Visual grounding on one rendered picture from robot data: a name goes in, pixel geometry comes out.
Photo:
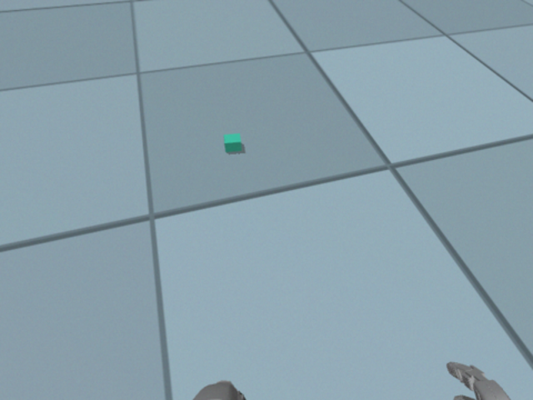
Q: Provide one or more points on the right robot hand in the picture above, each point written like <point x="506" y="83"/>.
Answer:
<point x="476" y="381"/>

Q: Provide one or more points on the small box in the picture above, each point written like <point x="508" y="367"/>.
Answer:
<point x="232" y="142"/>

